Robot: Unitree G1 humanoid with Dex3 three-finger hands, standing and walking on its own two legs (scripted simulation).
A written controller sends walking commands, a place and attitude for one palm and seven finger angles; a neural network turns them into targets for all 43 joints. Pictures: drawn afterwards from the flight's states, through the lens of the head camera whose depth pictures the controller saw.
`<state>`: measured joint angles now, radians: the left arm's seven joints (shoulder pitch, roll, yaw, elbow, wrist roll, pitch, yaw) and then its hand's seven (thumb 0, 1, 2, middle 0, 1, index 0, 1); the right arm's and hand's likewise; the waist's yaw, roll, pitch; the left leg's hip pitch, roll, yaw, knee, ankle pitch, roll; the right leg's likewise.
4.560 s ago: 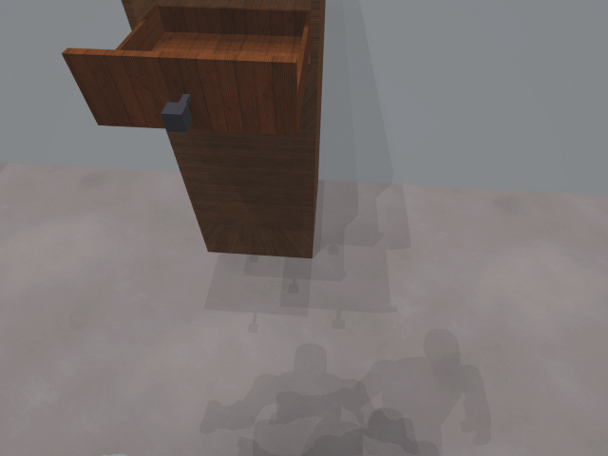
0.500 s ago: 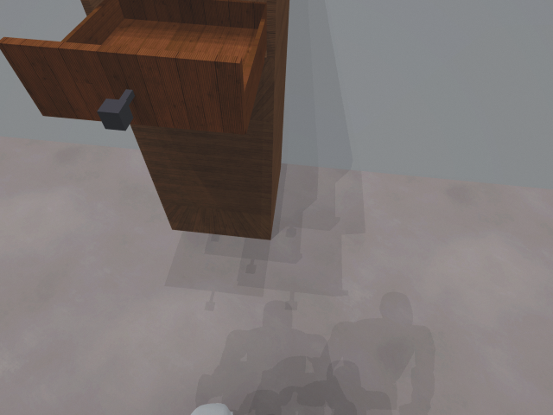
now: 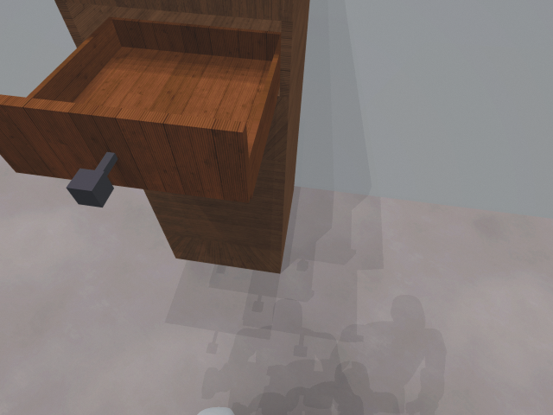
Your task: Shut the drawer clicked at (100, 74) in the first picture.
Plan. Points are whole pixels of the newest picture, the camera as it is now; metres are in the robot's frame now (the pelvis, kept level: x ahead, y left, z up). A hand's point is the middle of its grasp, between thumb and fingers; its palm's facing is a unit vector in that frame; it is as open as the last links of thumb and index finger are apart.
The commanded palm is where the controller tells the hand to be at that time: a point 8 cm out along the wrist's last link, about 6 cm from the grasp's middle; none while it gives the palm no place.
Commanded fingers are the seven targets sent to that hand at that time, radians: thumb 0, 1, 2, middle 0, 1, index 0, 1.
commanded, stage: come to a stop and stand still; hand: left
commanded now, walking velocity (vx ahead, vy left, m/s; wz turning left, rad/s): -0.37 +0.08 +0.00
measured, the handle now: (98, 177) +0.38 +0.27 +0.13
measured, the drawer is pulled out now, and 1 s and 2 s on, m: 0.29 0.29 0.29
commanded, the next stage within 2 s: look again from close up in 1.22 s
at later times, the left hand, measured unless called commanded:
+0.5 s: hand out of the picture +0.13 +0.20 -0.15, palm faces +0.00 -0.95 -0.30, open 7.4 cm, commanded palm none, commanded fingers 0.00 0.90 0.90 -0.20 -0.30 -0.20 -0.30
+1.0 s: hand out of the picture +0.11 +0.24 -0.15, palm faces -0.07 -0.96 -0.28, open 7.4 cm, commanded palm none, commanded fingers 0.00 0.90 0.90 -0.20 -0.30 -0.20 -0.30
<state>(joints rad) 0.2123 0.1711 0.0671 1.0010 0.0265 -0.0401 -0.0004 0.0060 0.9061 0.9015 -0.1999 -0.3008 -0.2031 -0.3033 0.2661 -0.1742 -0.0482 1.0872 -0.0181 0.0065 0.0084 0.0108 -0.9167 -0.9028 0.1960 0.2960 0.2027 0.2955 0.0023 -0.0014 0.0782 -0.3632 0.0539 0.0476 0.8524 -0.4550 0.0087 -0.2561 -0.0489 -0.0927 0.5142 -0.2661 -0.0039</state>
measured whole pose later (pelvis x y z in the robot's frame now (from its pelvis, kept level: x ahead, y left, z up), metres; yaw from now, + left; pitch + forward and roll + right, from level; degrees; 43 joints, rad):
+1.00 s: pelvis +0.03 +0.04 +0.00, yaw -5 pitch -2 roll +1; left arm 0.26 0.19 0.00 0.95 0.02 0.03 0.02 0.01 0.90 0.90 -0.20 -0.30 -0.21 -0.30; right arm 0.27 -0.20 -0.01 0.94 -0.02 0.00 -0.01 0.00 -0.94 -0.90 0.20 0.30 0.21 0.30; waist 0.00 0.05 0.00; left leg -0.22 -0.02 0.09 0.49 -0.25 0.04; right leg -0.26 -0.03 0.01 0.54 -0.26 0.01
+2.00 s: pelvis +0.05 +0.01 +0.01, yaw -4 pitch -1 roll +0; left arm 0.28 0.16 -0.01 1.08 0.01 -0.01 0.03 0.01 0.91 0.90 -0.20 -0.30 -0.20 -0.30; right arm 0.28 -0.17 0.01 1.11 -0.01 -0.02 -0.02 0.01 -0.91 -0.90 0.19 0.30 0.20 0.30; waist 0.01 0.00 0.01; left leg -0.18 0.03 0.05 0.42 -0.23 -0.02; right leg -0.19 0.02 -0.03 0.45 -0.24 -0.04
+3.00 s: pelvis +0.06 +0.04 +0.00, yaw -3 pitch +0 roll +0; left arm 0.35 0.14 -0.02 1.06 0.01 -0.02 0.04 0.01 0.91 0.90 -0.20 -0.30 -0.21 -0.30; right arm 0.32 -0.17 0.00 1.04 -0.01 -0.01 -0.03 0.01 -0.91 -0.90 0.19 0.30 0.20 0.30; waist 0.00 0.04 -0.02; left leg -0.22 -0.01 0.09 0.53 -0.31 0.04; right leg -0.15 0.03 -0.07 0.51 -0.36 -0.06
